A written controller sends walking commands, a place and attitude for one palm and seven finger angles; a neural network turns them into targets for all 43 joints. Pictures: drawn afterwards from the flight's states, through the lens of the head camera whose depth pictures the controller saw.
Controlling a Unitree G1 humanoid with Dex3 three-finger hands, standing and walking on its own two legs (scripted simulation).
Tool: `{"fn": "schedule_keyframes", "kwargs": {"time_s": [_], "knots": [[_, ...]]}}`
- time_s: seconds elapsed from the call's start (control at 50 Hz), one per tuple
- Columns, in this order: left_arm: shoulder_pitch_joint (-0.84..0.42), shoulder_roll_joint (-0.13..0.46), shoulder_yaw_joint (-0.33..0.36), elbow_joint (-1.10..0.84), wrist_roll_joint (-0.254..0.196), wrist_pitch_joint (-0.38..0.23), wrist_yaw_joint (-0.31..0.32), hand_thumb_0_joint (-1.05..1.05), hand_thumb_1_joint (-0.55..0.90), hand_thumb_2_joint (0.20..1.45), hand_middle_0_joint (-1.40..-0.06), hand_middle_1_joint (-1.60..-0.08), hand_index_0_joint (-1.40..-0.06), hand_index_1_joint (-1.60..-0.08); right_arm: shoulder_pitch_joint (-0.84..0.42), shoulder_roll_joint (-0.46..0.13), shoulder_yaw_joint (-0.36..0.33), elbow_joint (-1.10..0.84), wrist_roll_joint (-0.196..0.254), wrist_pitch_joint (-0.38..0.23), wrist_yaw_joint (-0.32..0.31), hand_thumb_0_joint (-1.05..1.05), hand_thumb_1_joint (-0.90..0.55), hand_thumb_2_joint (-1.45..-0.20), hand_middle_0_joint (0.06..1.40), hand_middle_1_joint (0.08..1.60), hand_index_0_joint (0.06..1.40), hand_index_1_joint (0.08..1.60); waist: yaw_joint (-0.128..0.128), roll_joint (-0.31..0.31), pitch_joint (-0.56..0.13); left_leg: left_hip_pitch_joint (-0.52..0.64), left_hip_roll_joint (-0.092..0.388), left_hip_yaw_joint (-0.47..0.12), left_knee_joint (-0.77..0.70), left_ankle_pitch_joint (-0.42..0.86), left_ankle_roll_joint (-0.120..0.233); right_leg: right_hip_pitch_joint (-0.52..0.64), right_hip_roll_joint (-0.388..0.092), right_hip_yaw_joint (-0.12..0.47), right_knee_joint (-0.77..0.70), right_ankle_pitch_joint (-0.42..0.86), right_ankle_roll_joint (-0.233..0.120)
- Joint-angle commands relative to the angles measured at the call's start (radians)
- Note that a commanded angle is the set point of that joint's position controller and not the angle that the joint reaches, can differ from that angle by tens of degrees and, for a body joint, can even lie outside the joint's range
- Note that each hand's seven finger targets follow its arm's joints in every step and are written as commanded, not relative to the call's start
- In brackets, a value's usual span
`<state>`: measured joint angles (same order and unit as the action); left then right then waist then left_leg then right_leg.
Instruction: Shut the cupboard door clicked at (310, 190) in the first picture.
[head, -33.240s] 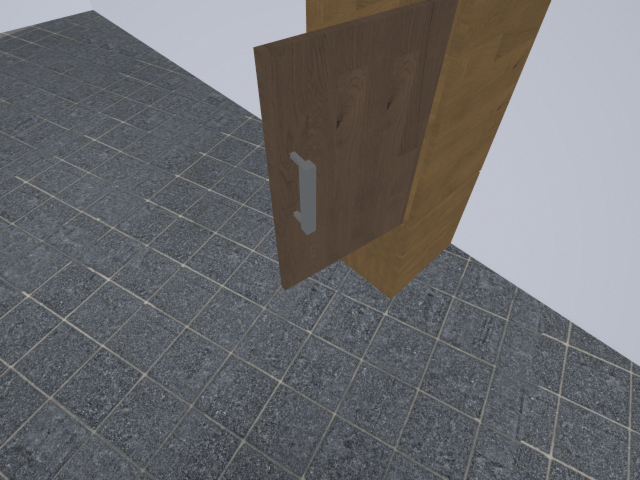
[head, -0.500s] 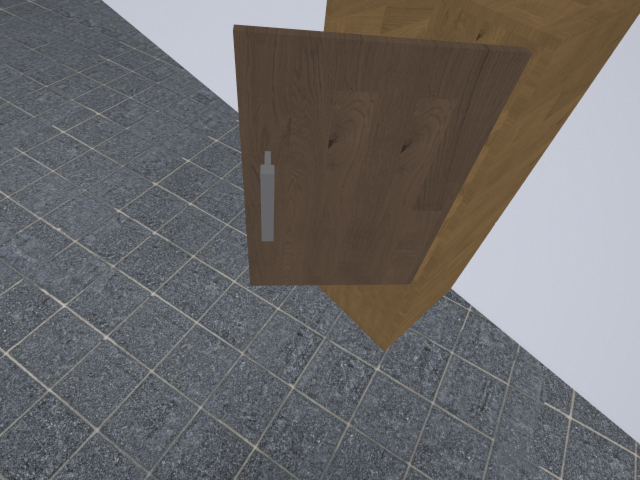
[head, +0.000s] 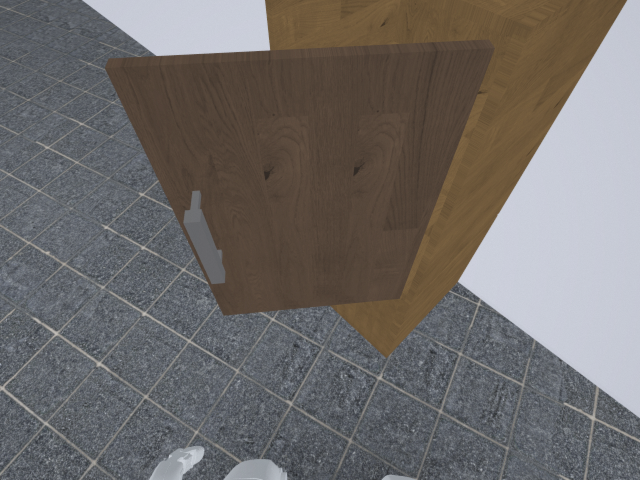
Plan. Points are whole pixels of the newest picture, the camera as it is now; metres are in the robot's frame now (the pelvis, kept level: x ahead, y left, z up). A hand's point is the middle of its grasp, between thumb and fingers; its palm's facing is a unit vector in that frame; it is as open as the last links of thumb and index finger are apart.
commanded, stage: come to a stop and stand still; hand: left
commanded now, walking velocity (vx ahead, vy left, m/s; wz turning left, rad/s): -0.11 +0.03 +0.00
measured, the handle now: (207, 239) +0.44 +0.19 -0.02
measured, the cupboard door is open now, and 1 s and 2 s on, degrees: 52 52 52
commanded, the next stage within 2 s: none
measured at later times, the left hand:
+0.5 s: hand out of the picture -0.03 +0.25 -0.17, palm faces +0.03 -0.98 -0.22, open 7.4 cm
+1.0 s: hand out of the picture -0.06 +0.16 -0.18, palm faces +0.00 -0.99 -0.13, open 7.3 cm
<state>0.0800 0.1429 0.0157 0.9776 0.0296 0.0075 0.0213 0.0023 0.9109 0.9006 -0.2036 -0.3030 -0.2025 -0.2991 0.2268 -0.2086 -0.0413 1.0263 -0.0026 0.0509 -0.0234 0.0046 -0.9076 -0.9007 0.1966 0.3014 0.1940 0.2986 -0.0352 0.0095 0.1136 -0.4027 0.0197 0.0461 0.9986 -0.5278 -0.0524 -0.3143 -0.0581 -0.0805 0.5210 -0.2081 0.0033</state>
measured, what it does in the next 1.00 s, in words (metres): steps on the spot: left foot, then right foot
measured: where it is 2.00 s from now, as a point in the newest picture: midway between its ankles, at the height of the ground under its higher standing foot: outside the picture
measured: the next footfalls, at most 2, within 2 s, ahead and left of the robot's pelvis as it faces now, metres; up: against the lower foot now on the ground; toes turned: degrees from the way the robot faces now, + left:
left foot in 0.16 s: +0.05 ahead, +0.11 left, +0.00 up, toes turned +1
right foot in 0.58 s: +0.00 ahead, -0.07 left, +0.00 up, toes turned -1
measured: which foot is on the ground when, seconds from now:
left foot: up 0.00-0.14, down 0.16-1.00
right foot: down 0.00-0.16, up 0.18-0.56, down 0.58-1.00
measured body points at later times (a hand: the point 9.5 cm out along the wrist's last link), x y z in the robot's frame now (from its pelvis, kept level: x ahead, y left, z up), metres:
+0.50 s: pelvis -0.02 +0.05 +0.01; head +0.00 +0.07 +0.46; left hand -0.03 +0.30 -0.16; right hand +0.06 -0.18 -0.13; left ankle +0.01 +0.11 -0.73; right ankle -0.09 -0.11 -0.70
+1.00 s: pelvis -0.05 +0.01 +0.01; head -0.04 +0.02 +0.46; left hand -0.06 +0.21 -0.16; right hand -0.13 -0.21 -0.15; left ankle +0.01 +0.11 -0.73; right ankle -0.09 -0.10 -0.73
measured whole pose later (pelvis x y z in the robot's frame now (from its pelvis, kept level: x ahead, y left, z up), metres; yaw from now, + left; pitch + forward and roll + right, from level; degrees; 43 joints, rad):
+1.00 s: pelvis -0.05 +0.01 +0.01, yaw +0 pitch -1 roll +0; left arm 0.30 0.12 0.00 1.13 0.01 0.02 0.03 0.01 0.92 0.90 -0.20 -0.30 -0.20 -0.30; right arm 0.38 -0.13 -0.01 1.17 -0.01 0.02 -0.03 0.00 -0.91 -0.90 0.20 0.30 0.19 0.30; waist -0.03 -0.03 0.03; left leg -0.26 0.01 0.09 0.40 -0.13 0.03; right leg -0.11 0.01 0.01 0.42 -0.30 -0.01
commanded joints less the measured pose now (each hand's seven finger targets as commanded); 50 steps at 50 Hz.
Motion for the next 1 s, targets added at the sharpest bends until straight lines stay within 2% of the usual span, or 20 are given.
{"fn": "schedule_keyframes", "kwargs": {"time_s": [0.0,0.02,0.06,0.1,0.12,0.14,0.16,0.2,0.22,0.26,0.32,0.4,0.44,0.5,0.54,0.58,0.6,0.64,0.8,0.98], "knots": [[0.07,0.225,0.072,-0.053,0.003,-0.003,0.025,0.0,0.9,0.9,-0.2,-0.3,-0.2,-0.3,0.065,-0.042,-0.019,-0.071,-0.005,0.003,0.009,0.0,-0.9,-0.9,0.2,0.3,0.2,0.3,0.038,-0.165,-0.189,0.005,0.008,-0.041,-0.03,0.057,-0.001,0.115,-0.291,0.168,-0.137,0.641,-0.201],[0.064,0.223,0.075,-0.06,0.006,-0.002,0.024,0.0,0.9,0.9,-0.2,-0.3,-0.2,-0.3,0.067,-0.04,-0.021,-0.08,-0.005,0.002,0.011,0.0,-0.9,-0.9,0.2,0.3,0.2,0.3,0.033,-0.194,-0.191,0.019,0.006,-0.039,-0.073,0.065,0.002,0.107,-0.286,0.166,-0.14,0.587,-0.199],[0.048,0.223,0.074,-0.069,0.007,0.002,0.022,0.0,0.9,0.9,-0.2,-0.3,-0.2,-0.3,0.093,-0.041,-0.021,-0.082,-0.005,-0.006,0.012,0.0,-0.9,-0.9,0.2,0.3,0.2,0.3,0.011,-0.175,-0.192,0.096,0.011,-0.031,-0.239,0.14,0.009,0.064,-0.271,0.164,-0.117,0.447,-0.177],[0.054,0.205,0.07,-0.068,-0.004,0.013,0.017,0.0,0.9,0.9,-0.2,-0.3,-0.2,-0.3,0.142,-0.059,-0.02,-0.073,-0.01,-0.019,0.014,0.0,-0.9,-0.9,0.2,0.3,0.2,0.3,-0.012,-0.134,-0.191,0.252,0.018,-0.024,-0.523,0.355,0.021,-0.013,-0.202,0.134,-0.029,0.206,-0.101],[0.102,0.153,0.062,-0.075,-0.011,0.026,0.015,0.0,0.9,0.9,-0.2,-0.3,-0.2,-0.3,0.115,-0.135,-0.029,-0.092,-0.018,-0.032,0.014,0.0,-0.9,-0.9,0.2,0.3,0.2,0.3,0.013,0.104,-0.185,0.279,0.178,-0.222,-0.634,0.481,0.079,-0.109,-0.079,0.065,0.097,-0.074,-0.031],[0.123,0.114,0.049,-0.083,-0.012,0.038,0.015,0.0,0.9,0.9,-0.2,-0.3,-0.2,-0.3,0.074,-0.205,-0.04,-0.129,-0.026,-0.03,0.011,0.0,-0.9,-0.9,0.2,0.3,0.2,0.3,0.016,0.293,-0.144,0.146,0.341,-0.352,-0.723,0.6,0.169,-0.088,0.019,0.017,0.261,-0.358,0.018],[0.108,0.137,0.051,-0.086,-0.008,0.047,0.015,0.0,0.9,0.9,-0.2,-0.3,-0.2,-0.3,0.018,-0.203,-0.036,-0.147,-0.031,-0.032,-0.004,0.0,-0.9,-0.9,0.2,0.3,0.2,0.3,0.017,0.214,-0.115,0.086,0.344,-0.354,-0.732,0.637,0.225,-0.084,0.033,0.097,0.392,-0.375,0.014],[0.124,0.153,0.062,-0.054,-0.006,0.055,0.013,0.0,0.9,0.9,-0.2,-0.3,-0.2,-0.3,-0.04,-0.167,-0.022,-0.153,-0.029,-0.036,-0.021,0.0,-0.9,-0.9,0.2,0.3,0.2,0.3,0.042,0.216,-0.108,0.12,0.267,-0.251,-0.698,0.693,0.194,-0.13,0.043,0.169,0.54,-0.289,0.016],[0.138,0.158,0.063,-0.038,-0.008,0.053,0.011,0.0,0.9,0.9,-0.2,-0.3,-0.2,-0.3,-0.048,-0.142,-0.012,-0.153,-0.026,-0.041,-0.023,0.0,-0.9,-0.9,0.2,0.3,0.2,0.3,0.05,0.166,-0.11,0.149,0.24,-0.207,-0.687,0.713,0.185,-0.136,0.044,0.176,0.56,-0.252,0.02],[0.164,0.154,0.056,-0.018,-0.009,0.044,0.007,0.0,0.9,0.9,-0.2,-0.3,-0.2,-0.3,-0.039,-0.12,-0.003,-0.143,-0.018,-0.053,-0.026,0.0,-0.9,-0.9,0.2,0.3,0.2,0.3,0.053,0.106,-0.152,0.245,0.222,-0.169,-0.667,0.799,0.192,-0.132,0.037,0.16,0.531,-0.221,0.032],[0.177,0.145,0.048,-0.002,-0.012,0.043,0.007,0.0,0.9,0.9,-0.2,-0.3,-0.2,-0.3,-0.007,-0.118,-0.003,-0.113,-0.01,-0.055,-0.027,0.0,-0.9,-0.9,0.2,0.3,0.2,0.3,0.04,0.096,-0.181,0.322,0.23,-0.177,-0.692,0.713,0.201,-0.112,0.026,0.145,0.441,-0.215,0.041],[0.169,0.126,0.031,0.012,-0.011,0.041,0.006,0.0,0.9,0.9,-0.2,-0.3,-0.2,-0.3,0.032,-0.126,-0.008,-0.066,-0.011,-0.052,-0.025,0.0,-0.9,-0.9,0.2,0.3,0.2,0.3,0.014,0.102,-0.164,0.336,0.243,-0.213,-0.727,0.602,0.208,-0.038,0.018,0.114,0.251,-0.252,0.03],[0.181,0.122,0.024,0.026,-0.011,0.035,0.006,0.0,0.9,0.9,-0.2,-0.3,-0.2,-0.3,0.039,-0.121,-0.011,-0.043,-0.01,-0.052,-0.02,0.0,-0.9,-0.9,0.2,0.3,0.2,0.3,0.014,0.101,-0.153,0.324,0.24,-0.215,-0.724,0.586,0.211,0.008,0.02,0.099,0.143,-0.239,0.019],[0.264,0.107,0.02,0.071,-0.012,0.027,0.012,0.0,0.9,0.9,-0.2,-0.3,-0.2,-0.3,0.025,-0.107,-0.01,-0.018,-0.002,-0.054,-0.016,0.0,-0.9,-0.9,0.2,0.3,0.2,0.3,0.045,0.061,-0.166,0.249,0.193,-0.198,-0.724,0.422,0.162,0.147,0.022,0.09,-0.076,-0.085,0.004],[0.273,0.128,0.017,0.09,-0.009,0.012,0.017,0.0,0.9,0.9,-0.2,-0.3,-0.2,-0.3,0.024,-0.07,-0.004,-0.004,0.006,-0.053,-0.007,0.0,-0.9,-0.9,0.2,0.3,0.2,0.3,0.04,0.015,-0.107,0.153,0.11,-0.158,-0.725,0.291,0.096,0.204,-0.028,0.154,-0.199,-0.005,-0.029],[0.273,0.148,0.013,0.093,-0.011,0.005,0.017,0.0,0.9,0.9,-0.2,-0.3,-0.2,-0.3,0.043,-0.056,0.003,0.009,0.003,-0.054,0.002,0.0,-0.9,-0.9,0.2,0.3,0.2,0.3,0.025,0.051,-0.111,0.229,0.062,-0.126,-0.717,0.305,0.061,0.123,-0.073,0.183,-0.198,-0.035,-0.056],[0.261,0.135,0.009,0.107,-0.013,-0.006,0.016,0.0,0.9,0.9,-0.2,-0.3,-0.2,-0.3,0.042,-0.057,0.005,0.021,-0.002,-0.054,0.001,0.0,-0.9,-0.9,0.2,0.3,0.2,0.3,0.021,-0.068,-0.111,0.265,0.056,-0.099,-0.682,0.365,0.066,0.098,-0.057,0.188,-0.2,0.002,-0.05],[0.236,0.115,0.0,0.108,-0.015,-0.013,0.018,0.0,0.9,0.9,-0.2,-0.3,-0.2,-0.3,0.071,-0.06,0.005,0.045,0.0,-0.055,0.001,0.0,-0.9,-0.9,0.2,0.3,0.2,0.3,0.01,-0.161,-0.072,0.293,0.068,-0.089,-0.671,0.382,0.075,0.055,-0.057,0.186,-0.227,-0.027,-0.041],[0.265,0.091,0.0,0.121,-0.019,0.0,0.02,0.0,0.9,0.9,-0.2,-0.3,-0.2,-0.3,0.14,-0.029,0.015,0.097,-0.009,-0.038,-0.002,0.0,-0.9,-0.9,0.2,0.3,0.2,0.3,0.014,-0.033,0.041,0.218,0.053,-0.082,-0.686,0.239,0.065,-0.027,-0.043,0.201,-0.263,-0.237,-0.045],[0.295,0.06,0.003,0.136,-0.022,-0.006,0.019,0.0,0.9,0.9,-0.2,-0.3,-0.2,-0.3,0.19,-0.001,0.018,0.108,-0.01,-0.049,-0.013,0.0,-0.9,-0.9,0.2,0.3,0.2,0.3,0.021,-0.014,-0.005,0.198,0.063,-0.092,-0.677,0.289,0.068,0.036,-0.035,0.188,-0.231,-0.143,-0.052]]}}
